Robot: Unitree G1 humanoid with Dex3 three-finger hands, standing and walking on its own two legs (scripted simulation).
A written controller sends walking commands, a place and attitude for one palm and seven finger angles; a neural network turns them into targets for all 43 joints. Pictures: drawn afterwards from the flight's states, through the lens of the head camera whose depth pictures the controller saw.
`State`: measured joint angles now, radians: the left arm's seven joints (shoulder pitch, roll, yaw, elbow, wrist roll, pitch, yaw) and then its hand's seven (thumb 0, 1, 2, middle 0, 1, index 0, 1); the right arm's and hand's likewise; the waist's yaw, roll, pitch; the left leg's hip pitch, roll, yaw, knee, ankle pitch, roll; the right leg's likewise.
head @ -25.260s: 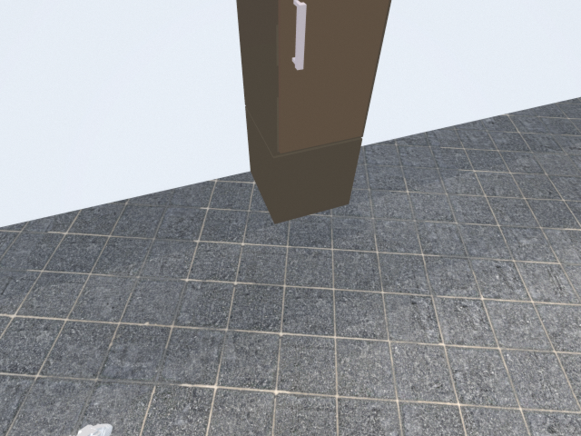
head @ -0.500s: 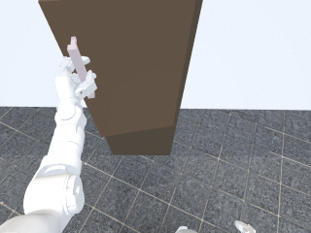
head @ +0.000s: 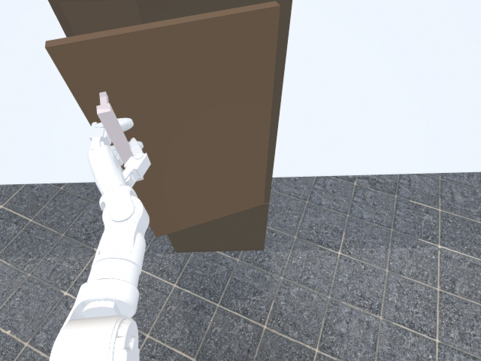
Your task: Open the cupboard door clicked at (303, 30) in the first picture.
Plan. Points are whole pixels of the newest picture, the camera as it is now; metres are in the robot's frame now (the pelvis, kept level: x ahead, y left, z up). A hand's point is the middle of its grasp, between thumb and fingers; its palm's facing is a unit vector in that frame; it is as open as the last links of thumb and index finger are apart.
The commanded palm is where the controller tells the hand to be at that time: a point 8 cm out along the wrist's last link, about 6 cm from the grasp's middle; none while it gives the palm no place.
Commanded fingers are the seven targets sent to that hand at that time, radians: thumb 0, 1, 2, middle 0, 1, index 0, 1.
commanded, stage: pull the door open along its arc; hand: left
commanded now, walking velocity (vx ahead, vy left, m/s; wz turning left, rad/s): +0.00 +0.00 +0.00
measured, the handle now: (122, 140) +0.48 +0.21 +0.10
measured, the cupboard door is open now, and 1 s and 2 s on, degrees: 18 46 47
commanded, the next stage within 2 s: open thumb and fingers to let go in 0.50 s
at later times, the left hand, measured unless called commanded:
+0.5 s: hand (192, 220) +0.31 +0.07 +0.10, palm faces +0.34 -0.94 -0.04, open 6.5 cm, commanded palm +0.26 +0.11 +0.10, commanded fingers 0.00 0.90 0.90 -0.40 -1.35 -0.40 -1.35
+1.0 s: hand (186, 214) +0.32 +0.08 +0.10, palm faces +0.40 -0.92 -0.03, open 10.2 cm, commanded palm +0.27 +0.12 +0.10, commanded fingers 0.00 -0.50 0.30 -0.30 -1.20 -0.30 -1.20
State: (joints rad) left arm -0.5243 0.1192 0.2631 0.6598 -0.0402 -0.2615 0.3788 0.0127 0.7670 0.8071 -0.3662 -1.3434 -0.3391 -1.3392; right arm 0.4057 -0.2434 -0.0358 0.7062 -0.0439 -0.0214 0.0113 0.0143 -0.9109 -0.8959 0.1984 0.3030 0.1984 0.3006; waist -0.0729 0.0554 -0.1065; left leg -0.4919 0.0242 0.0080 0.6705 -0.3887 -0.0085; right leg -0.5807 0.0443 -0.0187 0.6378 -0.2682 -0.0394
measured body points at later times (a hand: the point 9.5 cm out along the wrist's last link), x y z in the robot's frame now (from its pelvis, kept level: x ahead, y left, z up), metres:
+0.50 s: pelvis +0.03 -0.01 +0.00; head +0.03 -0.03 +0.45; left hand +0.28 +0.12 +0.11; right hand +0.27 -0.18 -0.06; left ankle -0.04 +0.12 -0.72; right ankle +0.02 -0.10 -0.72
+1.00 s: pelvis -0.01 -0.01 +0.00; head +0.00 -0.03 +0.45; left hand +0.29 +0.12 +0.11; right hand +0.15 -0.23 -0.11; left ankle -0.04 +0.12 -0.72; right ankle +0.02 -0.10 -0.72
